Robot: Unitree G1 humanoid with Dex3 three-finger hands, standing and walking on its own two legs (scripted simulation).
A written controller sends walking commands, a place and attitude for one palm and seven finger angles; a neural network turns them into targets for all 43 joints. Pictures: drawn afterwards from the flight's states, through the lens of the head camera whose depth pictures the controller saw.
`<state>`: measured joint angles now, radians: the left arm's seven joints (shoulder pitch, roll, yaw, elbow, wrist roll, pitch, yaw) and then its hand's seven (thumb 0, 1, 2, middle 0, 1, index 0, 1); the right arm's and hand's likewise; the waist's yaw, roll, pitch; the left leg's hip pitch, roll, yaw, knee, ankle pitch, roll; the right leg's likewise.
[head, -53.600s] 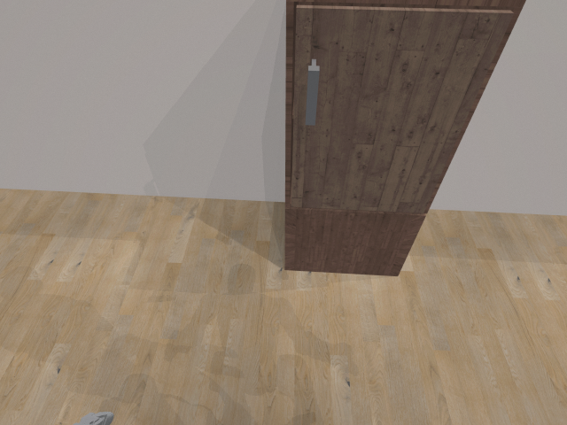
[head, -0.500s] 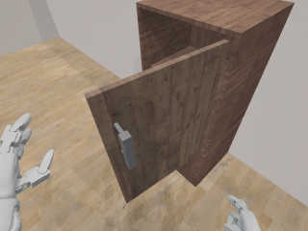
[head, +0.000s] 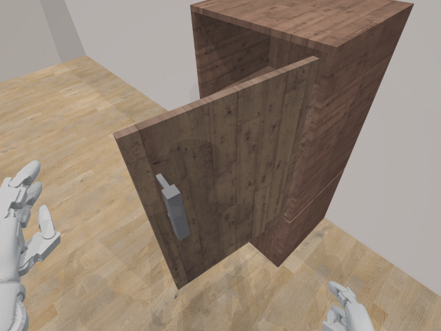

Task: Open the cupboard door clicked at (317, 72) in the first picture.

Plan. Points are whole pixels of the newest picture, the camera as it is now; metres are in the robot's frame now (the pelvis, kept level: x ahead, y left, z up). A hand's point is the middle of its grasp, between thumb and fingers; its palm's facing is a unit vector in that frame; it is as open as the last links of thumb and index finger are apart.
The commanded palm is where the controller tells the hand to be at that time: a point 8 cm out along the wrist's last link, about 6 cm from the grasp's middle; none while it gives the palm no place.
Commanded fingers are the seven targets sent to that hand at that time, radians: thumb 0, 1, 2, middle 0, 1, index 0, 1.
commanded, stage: step back with the hand held close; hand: left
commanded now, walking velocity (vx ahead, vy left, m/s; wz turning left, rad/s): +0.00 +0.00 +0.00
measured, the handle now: (171, 206) +0.31 +0.14 +0.07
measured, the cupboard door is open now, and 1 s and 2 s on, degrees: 81 81 81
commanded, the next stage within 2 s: stop stepping back and stand still in 1.20 s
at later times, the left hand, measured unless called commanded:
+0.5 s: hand (31, 265) +0.15 +0.27 +0.15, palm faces +0.36 -0.78 -0.51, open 7.4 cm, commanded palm +0.09 +0.32 +0.17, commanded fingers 0.00 0.90 0.90 -0.20 -0.30 -0.20 -0.30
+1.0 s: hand out of the picture +0.07 +0.31 +0.16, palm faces +0.46 -0.74 -0.48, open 7.4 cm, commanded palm +0.00 +0.34 +0.17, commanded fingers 0.00 0.90 0.90 -0.20 -0.30 -0.20 -0.30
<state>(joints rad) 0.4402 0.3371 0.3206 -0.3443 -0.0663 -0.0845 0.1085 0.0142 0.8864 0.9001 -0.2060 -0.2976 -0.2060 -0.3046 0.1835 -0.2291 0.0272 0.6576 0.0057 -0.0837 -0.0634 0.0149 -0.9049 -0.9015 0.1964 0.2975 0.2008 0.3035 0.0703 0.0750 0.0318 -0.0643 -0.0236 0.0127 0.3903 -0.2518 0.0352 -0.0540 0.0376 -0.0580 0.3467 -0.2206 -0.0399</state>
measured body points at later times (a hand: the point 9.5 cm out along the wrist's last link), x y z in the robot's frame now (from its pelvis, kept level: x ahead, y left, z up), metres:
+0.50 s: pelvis -0.05 +0.02 -0.01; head -0.03 +0.02 +0.44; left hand +0.12 +0.31 +0.17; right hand +0.12 -0.24 -0.09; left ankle -0.02 +0.09 -0.74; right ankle -0.01 -0.09 -0.74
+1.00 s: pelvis -0.13 +0.04 -0.02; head -0.10 +0.07 +0.43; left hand +0.04 +0.35 +0.19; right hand +0.03 -0.19 -0.10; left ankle -0.02 +0.10 -0.74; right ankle -0.15 -0.11 -0.68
